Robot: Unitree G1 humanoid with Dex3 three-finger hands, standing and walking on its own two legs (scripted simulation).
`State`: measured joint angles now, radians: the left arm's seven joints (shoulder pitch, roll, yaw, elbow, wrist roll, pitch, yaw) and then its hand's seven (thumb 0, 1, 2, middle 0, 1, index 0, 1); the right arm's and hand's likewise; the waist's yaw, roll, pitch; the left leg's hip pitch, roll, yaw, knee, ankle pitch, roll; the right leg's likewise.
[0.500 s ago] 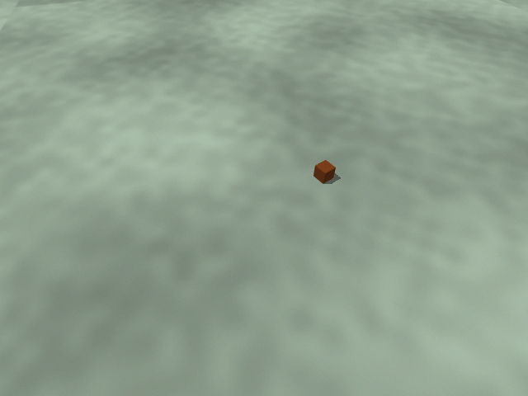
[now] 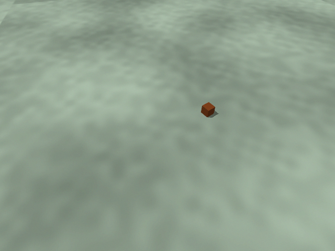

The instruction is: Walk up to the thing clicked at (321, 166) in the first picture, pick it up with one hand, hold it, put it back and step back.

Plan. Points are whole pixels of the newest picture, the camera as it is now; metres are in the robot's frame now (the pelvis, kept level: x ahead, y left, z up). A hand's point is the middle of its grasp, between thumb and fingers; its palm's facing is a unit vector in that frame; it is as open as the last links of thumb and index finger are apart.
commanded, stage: stand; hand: left
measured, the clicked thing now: (207, 109) +1.31 -0.38 -0.74
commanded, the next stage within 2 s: walk up in 0.62 s
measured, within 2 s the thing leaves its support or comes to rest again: neither
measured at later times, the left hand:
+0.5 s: hand out of the picture +0.08 +0.25 -0.15, palm faces -0.03 -0.94 -0.34, open 7.4 cm
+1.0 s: hand (97, 242) +0.20 +0.20 -0.15, palm faces -0.18 -0.88 -0.43, open 7.4 cm
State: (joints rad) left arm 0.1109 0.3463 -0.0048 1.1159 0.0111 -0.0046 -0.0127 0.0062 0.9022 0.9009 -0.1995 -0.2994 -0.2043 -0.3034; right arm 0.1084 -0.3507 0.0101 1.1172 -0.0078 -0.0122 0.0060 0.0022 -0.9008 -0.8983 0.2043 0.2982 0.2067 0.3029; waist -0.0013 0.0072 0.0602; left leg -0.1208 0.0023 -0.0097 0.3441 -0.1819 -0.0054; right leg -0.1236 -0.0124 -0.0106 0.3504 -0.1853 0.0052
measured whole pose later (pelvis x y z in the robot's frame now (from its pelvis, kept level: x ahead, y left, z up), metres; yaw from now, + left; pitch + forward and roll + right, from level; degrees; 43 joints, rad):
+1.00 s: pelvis +0.07 -0.09 -0.04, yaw -12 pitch -4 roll +0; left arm 0.26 0.45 0.11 0.92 0.04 -0.02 -0.10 0.01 0.90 0.90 -0.20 -0.30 -0.20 -0.30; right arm 0.24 -0.49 -0.10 0.97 -0.04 -0.02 0.03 0.01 -0.90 -0.90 0.20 0.30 0.21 0.30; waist 0.01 0.06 0.06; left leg -0.21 0.13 0.04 0.94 -0.52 0.02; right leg -0.38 -0.05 -0.06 0.73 -0.28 -0.01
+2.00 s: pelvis +0.45 -0.23 -0.02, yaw -26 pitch -3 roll -1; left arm 0.29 0.40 0.03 0.83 0.01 -0.07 -0.06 0.01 0.90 0.90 -0.20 -0.30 -0.21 -0.30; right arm 0.29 -0.44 -0.05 0.86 -0.02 -0.05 0.07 0.00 -0.90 -0.90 0.20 0.30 0.21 0.30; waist 0.01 0.06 0.07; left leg -0.48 0.11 0.03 0.84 -0.33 0.02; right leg -0.23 0.00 -0.03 0.55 -0.27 -0.03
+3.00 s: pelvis +0.78 -0.34 -0.03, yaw -25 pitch -3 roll -1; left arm 0.31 0.44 0.02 0.90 0.00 -0.02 -0.01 0.01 0.90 0.90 -0.20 -0.30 -0.20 -0.30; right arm 0.26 -0.42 -0.05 0.86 -0.01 -0.06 0.04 0.00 -0.90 -0.90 0.20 0.30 0.21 0.30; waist 0.01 -0.02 0.09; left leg -0.37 0.06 0.07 0.66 -0.24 0.02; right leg -0.36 -0.04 0.00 0.99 -0.50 -0.03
